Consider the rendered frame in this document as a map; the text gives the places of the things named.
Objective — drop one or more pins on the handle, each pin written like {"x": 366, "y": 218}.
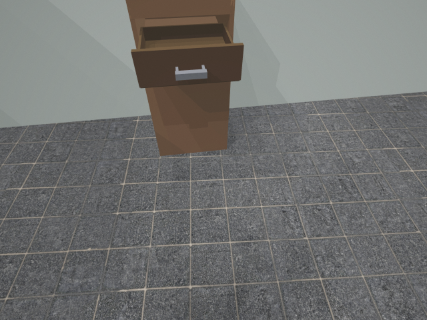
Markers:
{"x": 191, "y": 74}

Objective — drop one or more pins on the cabinet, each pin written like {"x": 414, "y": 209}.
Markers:
{"x": 186, "y": 118}

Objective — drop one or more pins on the drawer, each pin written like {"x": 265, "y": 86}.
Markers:
{"x": 188, "y": 47}

